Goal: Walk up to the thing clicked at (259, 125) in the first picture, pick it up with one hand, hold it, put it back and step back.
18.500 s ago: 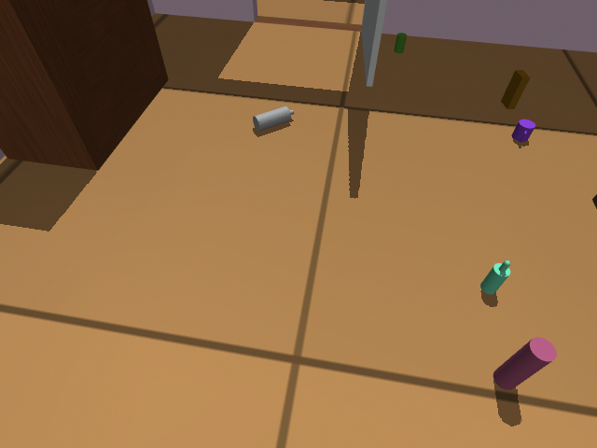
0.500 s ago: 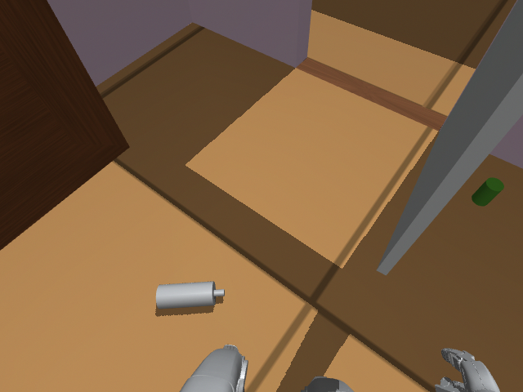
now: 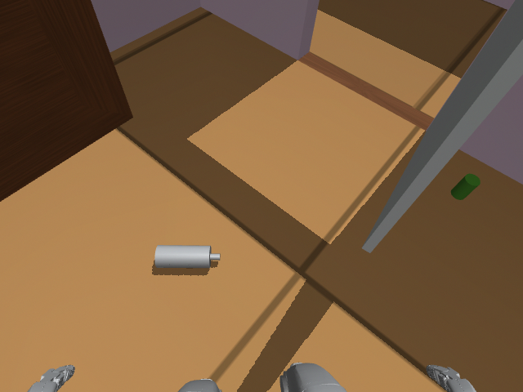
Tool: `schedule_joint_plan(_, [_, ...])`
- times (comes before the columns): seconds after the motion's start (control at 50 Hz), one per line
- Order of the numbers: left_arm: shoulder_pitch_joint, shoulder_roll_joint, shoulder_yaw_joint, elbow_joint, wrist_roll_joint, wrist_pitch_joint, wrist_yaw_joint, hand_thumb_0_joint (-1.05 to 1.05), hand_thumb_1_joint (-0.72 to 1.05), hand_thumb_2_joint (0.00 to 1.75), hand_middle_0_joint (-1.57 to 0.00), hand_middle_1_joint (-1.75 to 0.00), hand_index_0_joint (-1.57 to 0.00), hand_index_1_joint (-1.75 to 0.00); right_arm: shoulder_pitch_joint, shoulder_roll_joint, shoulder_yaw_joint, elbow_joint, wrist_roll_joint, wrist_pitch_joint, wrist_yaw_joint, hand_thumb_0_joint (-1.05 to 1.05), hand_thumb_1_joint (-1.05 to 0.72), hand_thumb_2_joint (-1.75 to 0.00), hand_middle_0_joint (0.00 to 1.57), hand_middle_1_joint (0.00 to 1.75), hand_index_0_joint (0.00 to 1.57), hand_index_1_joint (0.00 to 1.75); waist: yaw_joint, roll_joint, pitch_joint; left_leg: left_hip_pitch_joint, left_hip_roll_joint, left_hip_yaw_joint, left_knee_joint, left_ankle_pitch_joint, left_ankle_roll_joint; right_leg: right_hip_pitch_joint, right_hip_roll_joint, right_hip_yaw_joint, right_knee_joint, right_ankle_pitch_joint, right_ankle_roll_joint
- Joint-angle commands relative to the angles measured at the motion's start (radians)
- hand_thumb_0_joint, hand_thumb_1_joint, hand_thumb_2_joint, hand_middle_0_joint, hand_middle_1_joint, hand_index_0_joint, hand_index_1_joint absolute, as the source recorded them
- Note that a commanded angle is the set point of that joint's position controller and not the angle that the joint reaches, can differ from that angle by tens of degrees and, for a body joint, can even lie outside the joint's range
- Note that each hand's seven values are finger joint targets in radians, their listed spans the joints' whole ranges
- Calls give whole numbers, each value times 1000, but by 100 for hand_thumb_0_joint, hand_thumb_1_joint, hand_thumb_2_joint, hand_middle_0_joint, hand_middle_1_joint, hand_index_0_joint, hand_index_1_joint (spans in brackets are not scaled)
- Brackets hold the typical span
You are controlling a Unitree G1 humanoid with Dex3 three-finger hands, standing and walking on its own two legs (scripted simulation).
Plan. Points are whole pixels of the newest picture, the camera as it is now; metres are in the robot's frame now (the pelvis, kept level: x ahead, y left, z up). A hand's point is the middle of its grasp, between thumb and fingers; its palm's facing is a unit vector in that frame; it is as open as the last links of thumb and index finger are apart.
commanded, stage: walk up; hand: left
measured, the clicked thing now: (189, 256) +0.59 +0.25 -0.72
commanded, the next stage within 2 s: stand in 0.96 s
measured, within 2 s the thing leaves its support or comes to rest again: neither
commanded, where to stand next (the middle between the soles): +0.21 -0.03 m, yaw +0 degrees
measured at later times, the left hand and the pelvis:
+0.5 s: hand out of the picture -0.02 +0.27 -0.14, palm faces +0.00 -0.93 -0.38, open 7.4 cm; pelvis -0.12 +0.00 +0.00, yaw -1 degrees
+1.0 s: hand out of the picture -0.04 +0.25 -0.14, palm faces +0.00 -0.95 -0.32, open 7.4 cm; pelvis -0.12 +0.00 +0.01, yaw -2 degrees
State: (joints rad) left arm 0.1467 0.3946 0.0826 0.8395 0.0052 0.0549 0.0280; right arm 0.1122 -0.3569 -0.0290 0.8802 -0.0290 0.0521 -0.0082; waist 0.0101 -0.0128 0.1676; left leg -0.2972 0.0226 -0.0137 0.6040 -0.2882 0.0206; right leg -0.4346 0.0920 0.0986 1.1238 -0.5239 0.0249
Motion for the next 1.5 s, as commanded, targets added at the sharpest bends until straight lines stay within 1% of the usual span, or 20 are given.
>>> schedule_joint_plan(0.0, [19, 152, 41, -79, 9, -36, 9, 0, 90, 90, -20, -30, -20, -30, 17, -257, -79, -82, -4, -15, -16, 0, -90, -90, 20, 30, 20, 30, -42, 201, -207, 262, 225, -187, -77, 557, 216, 2, -56, -42, -272, -1, 19])
schedule_joint_plan(0.08, [134, 152, 38, 2, 21, -60, 5, 0, 90, 90, -20, -30, -20, -30, -36, -283, -78, -94, 20, 3, -8, 0, -90, -90, 20, 30, 20, 30, 13, 180, -269, 148, 205, -163, 7, 393, 152, 258, -58, -124, -712, 283, -21])
schedule_joint_plan(0.1, [138, 188, 45, 5, 32, -67, 7, 0, 90, 90, -20, -30, -20, -30, -37, -255, -70, -95, 25, 2, -6, 0, -90, -90, 20, 30, 20, 30, 20, 122, -266, 33, 176, -148, 35, 268, 98, 331, -99, -39, -732, 341, -53])
schedule_joint_plan(0.12, [119, 268, 68, -1, 45, -73, 4, 0, 90, 90, -20, -30, -20, -30, -30, -212, -60, -108, 32, -1, -1, 0, -90, -90, 20, 30, 20, 30, 5, -85, -235, -181, 40, -98, 167, 49, 25, 389, -271, 238, -727, 395, -125])
schedule_joint_plan(0.14, [57, 359, 85, -36, 35, -66, 0, 0, 90, 90, -20, -30, -20, -30, -82, -200, -64, -117, 31, 4, -18, 0, -90, -90, 20, 30, 20, 30, 56, -274, -190, -155, -75, -65, 392, -329, -14, 160, -493, 444, -792, 486, -310])
schedule_joint_plan(0.16, [19, 338, 77, -64, 38, -75, 1, 0, 90, 90, -20, -30, -20, -30, -82, -238, -77, -104, 30, 10, -19, 0, -90, -90, 20, 30, 20, 30, 39, -187, -140, -108, -56, -190, 546, -341, -19, 46, -510, 459, -798, 520, -327])
schedule_joint_plan(0.22, [-46, 230, 53, -67, 33, -75, 6, 0, 90, 90, -20, -30, -20, -30, 17, -221, -64, -52, 45, -7, -19, 0, -90, -90, 20, 30, 20, 30, -26, -96, -156, -141, -107, -168, 559, -210, -28, 152, -320, 143, -676, 595, -215])
schedule_joint_plan(0.3, [32, 211, 58, -60, 47, -75, -1, 0, 90, 90, -20, -30, -20, -30, 11, -210, -58, -40, 17, -32, -9, 0, -90, -90, 20, 30, 20, 30, 46, -175, -161, -141, -57, -65, 221, -239, -41, 292, -288, 134, -702, 273, -195])
schedule_joint_plan(0.34, [12, 231, 60, -63, 41, -66, -10, 0, 90, 90, -20, -30, -20, -30, 28, -202, -60, -24, 8, -44, -2, 0, -90, -90, 20, 30, 20, 30, 36, -208, -155, -34, -40, -8, 44, -238, -38, 232, -309, 154, -716, 164, -202])
schedule_joint_plan(0.38, [-2, 221, 45, -62, 29, -54, -19, 0, 90, 90, -20, -30, -20, -30, 96, -179, -63, 19, 4, -62, 0, 0, -90, -90, 20, 30, 20, 30, -8, -166, -172, 146, -54, 21, -253, -42, -19, 170, -277, 111, -642, 210, -153])
schedule_joint_plan(0.4, [15, 172, 28, -59, 26, -53, -21, 0, 90, 90, -20, -30, -20, -30, 113, -196, -72, 31, -7, -74, -5, 0, -90, -90, 20, 30, 20, 30, -10, -85, -202, 253, 6, -91, -296, 9, -2, 100, -248, 82, -558, 240, -111])
schedule_joint_plan(0.42, [21, 107, 7, -56, 7, -54, -28, 0, 90, 90, -20, -30, -20, -30, 65, -264, -77, 20, -17, -82, -6, 0, -90, -90, 20, 30, 20, 30, 6, 130, -199, 236, 206, -409, -349, -147, 79, -19, -124, -8, -467, 127, -41])
schedule_joint_plan(0.44, [-35, 188, 38, -26, 8, -55, -17, 0, 90, 90, -20, -30, -20, -30, 2, -337, -84, 5, -10, -83, 0, 0, -90, -90, 20, 30, 20, 30, -13, 153, -143, -23, 300, -478, -363, -265, 178, 104, -119, -36, -378, -31, -35])
schedule_joint_plan(0.48, [-23, 166, 31, -11, 6, -62, -30, 0, 90, 90, -20, -30, -20, -30, -54, -252, -58, 0, -10, -97, 2, 0, -90, -90, 20, 30, 20, 30, 25, 91, -108, 8, 207, -309, -315, -135, 139, 131, -114, -15, -390, 45, -49])
schedule_joint_plan(0.56, [19, 154, 26, 62, 8, -85, -26, 0, 90, 90, -20, -30, -20, -30, -42, -217, -43, 26, 6, -88, 5, 0, -90, -90, 20, 30, 20, 30, 31, 150, -158, 0, 105, -157, -197, 101, 37, 346, -113, -36, -707, 319, -56])
schedule_joint_plan(0.6, [-38, 192, 23, 65, 11, -86, -27, 0, 90, 90, -20, -30, -20, -30, -12, -191, -38, 41, 14, -78, 2, 0, -90, -90, 20, 30, 20, 30, -2, 51, -130, -52, 52, -143, -242, -192, 4, 301, -180, 88, -747, 173, -81])
schedule_joint_plan(0.62, [-56, 203, 22, 66, 14, -84, -30, 0, 90, 90, -20, -30, -20, -30, -5, -196, -42, 55, 9, -73, 1, 0, -90, -90, 20, 30, 20, 30, -8, 33, -97, -17, 50, -140, -250, -263, 2, 213, -202, 119, -787, 26, -93])
schedule_joint_plan(0.66, [-69, 191, 16, 80, 11, -84, -36, 0, 90, 90, -20, -30, -20, -30, -1, -207, -45, 75, 3, -77, 3, 0, -90, -90, 20, 30, 20, 30, -10, 29, -89, 26, 49, -137, -240, -243, 11, 165, -198, 121, -818, -5, -91])
schedule_joint_plan(1.0, [-68, 148, -25, 200, -3, -98, -26, 0, 90, 90, -20, -30, -20, -30, -48, -207, -26, 154, 20, -104, 2, 0, -90, -90, 20, 30, 20, 30, -3, 43, -219, 173, 101, -120, -299, 283, 5, 341, -200, 22, -771, 532, -46])
schedule_joint_plan(1.48, [-108, 172, -50, 231, 3, -95, -18, 0, 90, 90, -20, -30, -20, -30, -69, -209, -15, 196, 24, -84, 6, 0, -90, -90, 20, 30, 20, 30, -12, 0, -207, 194, 97, -105, -336, 247, -5, 360, -214, 12, -819, 531, -35])
